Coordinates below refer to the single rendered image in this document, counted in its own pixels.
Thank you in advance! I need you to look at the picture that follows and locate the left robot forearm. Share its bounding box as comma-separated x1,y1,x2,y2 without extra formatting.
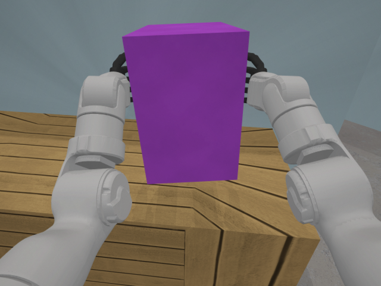
51,71,130,214

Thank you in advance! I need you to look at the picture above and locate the robot left hand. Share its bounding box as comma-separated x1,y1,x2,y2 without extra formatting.
110,53,133,102

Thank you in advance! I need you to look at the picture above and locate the robot left upper arm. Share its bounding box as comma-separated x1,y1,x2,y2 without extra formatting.
0,168,132,286

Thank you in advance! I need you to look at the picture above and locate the robot right hand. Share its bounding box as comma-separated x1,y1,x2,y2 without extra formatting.
243,52,267,103

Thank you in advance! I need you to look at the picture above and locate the pedestal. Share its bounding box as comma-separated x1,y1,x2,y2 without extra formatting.
0,111,320,286

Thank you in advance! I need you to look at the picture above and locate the carton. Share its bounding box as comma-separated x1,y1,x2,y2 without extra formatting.
122,22,249,184

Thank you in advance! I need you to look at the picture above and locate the right robot forearm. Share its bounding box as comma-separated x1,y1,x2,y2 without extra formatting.
247,71,374,208

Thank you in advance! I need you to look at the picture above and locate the robot right upper arm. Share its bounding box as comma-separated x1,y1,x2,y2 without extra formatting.
286,155,381,286

